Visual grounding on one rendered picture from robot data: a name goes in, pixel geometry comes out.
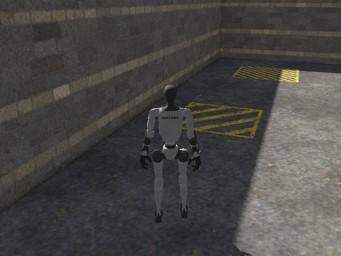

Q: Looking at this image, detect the left robot hand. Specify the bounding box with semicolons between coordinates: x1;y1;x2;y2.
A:
140;155;152;170

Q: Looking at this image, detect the left robot upper arm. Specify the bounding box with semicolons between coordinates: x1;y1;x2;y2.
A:
146;108;159;138

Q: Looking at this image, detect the robot right foot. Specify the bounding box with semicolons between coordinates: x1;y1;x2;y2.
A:
180;204;188;219

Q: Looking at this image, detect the robot left forearm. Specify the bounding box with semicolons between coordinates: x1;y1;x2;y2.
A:
141;130;151;156

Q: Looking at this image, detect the robot right forearm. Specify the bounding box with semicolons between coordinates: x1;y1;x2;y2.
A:
189;130;200;157

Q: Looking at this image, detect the right robot hand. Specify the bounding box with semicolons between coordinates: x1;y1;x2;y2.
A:
188;156;201;171

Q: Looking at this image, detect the humanoid robot head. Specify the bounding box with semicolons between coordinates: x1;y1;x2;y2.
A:
161;85;180;111

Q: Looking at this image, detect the right robot upper arm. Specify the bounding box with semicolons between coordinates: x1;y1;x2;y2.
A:
182;108;194;138

